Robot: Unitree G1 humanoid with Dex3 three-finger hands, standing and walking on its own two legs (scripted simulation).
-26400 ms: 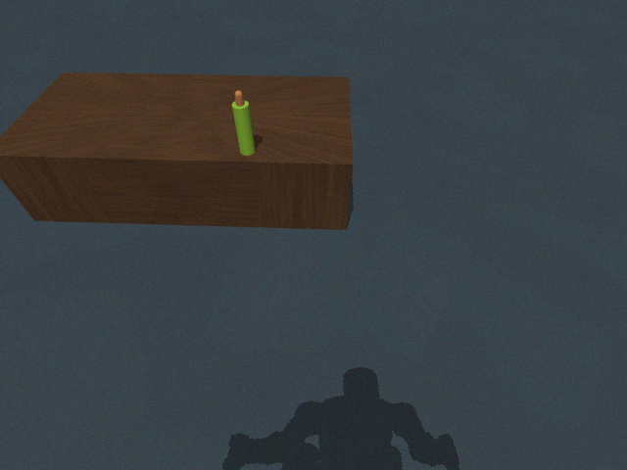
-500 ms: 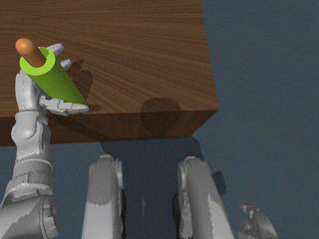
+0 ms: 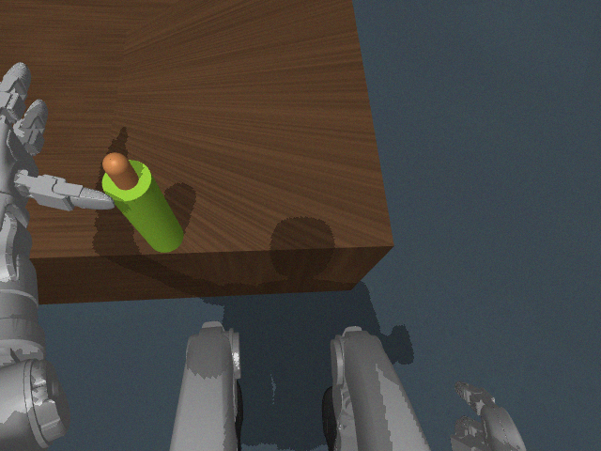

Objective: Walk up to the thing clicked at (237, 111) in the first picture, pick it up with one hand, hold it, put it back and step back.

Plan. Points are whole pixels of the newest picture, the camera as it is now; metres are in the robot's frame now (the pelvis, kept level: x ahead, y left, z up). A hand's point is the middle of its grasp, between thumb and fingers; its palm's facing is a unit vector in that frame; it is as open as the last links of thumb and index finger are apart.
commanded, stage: home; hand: left
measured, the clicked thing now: (144, 205) +0.44 +0.22 -0.06
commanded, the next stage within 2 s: none
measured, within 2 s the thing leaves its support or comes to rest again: neither
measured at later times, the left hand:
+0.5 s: hand out of the picture +0.37 +0.32 +0.10, palm faces +0.27 -0.88 -0.40, open 17.3 cm
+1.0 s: hand (65, 414) +0.20 +0.19 +0.12, palm faces +0.21 -0.95 -0.25, open 17.0 cm
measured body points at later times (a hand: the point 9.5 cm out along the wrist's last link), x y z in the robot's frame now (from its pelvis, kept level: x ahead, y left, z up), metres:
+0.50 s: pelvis +0.05 +0.02 +0.17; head +0.13 +0.04 +0.61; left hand +0.35 +0.37 +0.12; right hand +0.12 -0.26 +0.06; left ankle +0.08 +0.13 -0.50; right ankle +0.06 -0.12 -0.50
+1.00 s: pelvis +0.06 +0.00 +0.20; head +0.08 +0.00 +0.65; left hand +0.18 +0.24 +0.14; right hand +0.27 -0.21 +0.12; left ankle +0.08 +0.13 -0.50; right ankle +0.06 -0.13 -0.50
